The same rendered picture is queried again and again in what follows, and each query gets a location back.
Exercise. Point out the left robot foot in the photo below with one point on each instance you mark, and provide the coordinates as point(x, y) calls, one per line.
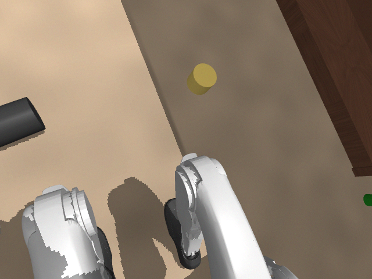
point(107, 255)

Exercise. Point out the bookshelf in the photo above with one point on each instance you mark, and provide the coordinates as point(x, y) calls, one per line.
point(334, 38)

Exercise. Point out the right robot foot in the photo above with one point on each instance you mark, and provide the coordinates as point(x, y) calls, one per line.
point(174, 228)

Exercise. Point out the right robot hand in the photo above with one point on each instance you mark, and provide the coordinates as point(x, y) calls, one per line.
point(278, 272)

